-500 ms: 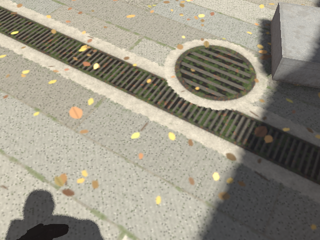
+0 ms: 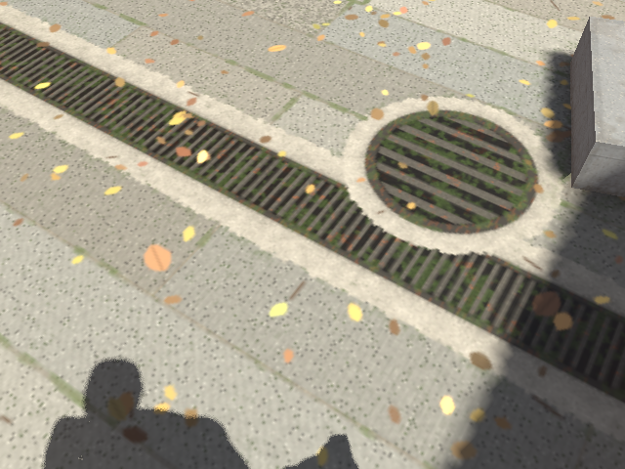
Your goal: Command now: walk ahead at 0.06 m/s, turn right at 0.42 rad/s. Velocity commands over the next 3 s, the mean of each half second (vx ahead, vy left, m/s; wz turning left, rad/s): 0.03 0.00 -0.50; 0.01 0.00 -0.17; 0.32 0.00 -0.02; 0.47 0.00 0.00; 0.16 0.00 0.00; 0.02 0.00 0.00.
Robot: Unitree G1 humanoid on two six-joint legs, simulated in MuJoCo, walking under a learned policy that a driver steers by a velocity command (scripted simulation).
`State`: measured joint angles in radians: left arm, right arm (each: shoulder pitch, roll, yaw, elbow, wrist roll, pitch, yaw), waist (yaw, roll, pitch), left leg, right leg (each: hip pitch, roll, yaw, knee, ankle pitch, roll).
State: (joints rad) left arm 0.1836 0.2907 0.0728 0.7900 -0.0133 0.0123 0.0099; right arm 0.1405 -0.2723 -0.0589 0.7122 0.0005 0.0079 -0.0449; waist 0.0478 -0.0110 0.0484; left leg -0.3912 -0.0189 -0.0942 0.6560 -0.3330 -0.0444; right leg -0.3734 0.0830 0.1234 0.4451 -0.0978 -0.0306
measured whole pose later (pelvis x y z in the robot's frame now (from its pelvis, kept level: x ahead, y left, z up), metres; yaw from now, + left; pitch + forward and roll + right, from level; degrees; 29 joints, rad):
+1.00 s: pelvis +0.01 -0.02 +0.00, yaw -21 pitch -1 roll +0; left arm 0.16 0.23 0.02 0.79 0.01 0.01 0.00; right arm 0.21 -0.25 -0.05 0.80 -0.01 -0.01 -0.02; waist 0.00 -0.02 0.02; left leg -0.22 0.04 -0.02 0.52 -0.29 -0.04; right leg -0.24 0.05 0.02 0.52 -0.26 -0.04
